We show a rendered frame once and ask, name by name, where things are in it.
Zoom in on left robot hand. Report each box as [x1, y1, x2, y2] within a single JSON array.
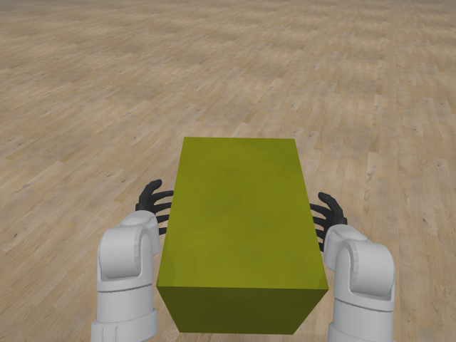
[[135, 180, 174, 235]]

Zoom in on right robot hand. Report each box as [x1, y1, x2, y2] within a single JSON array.
[[309, 192, 348, 252]]

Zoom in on robot left forearm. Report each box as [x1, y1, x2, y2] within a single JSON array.
[[90, 210, 160, 342]]

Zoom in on robot right forearm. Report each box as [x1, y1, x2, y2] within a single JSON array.
[[323, 224, 396, 342]]

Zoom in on carton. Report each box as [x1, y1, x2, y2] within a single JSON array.
[[156, 137, 329, 335]]

